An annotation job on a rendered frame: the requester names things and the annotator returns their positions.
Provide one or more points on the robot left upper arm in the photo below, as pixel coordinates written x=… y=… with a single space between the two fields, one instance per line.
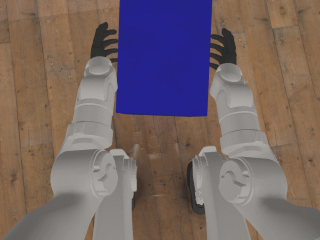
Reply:
x=80 y=180

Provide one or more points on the right robot hand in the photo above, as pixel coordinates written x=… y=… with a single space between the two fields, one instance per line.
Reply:
x=228 y=52

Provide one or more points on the carton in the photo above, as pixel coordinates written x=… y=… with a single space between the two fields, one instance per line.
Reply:
x=164 y=57

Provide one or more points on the left robot hand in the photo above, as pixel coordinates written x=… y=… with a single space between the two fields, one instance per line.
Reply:
x=99 y=44

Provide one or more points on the robot right forearm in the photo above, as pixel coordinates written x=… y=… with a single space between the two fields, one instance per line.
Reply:
x=237 y=115

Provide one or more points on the robot left forearm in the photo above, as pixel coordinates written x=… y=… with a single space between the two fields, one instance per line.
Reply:
x=93 y=111

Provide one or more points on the robot right upper arm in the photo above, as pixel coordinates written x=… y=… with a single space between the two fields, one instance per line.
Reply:
x=257 y=187

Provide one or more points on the robot left thigh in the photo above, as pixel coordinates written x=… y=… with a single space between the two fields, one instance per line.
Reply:
x=113 y=217

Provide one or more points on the right robot shin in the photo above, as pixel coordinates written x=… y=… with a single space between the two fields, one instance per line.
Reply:
x=211 y=148

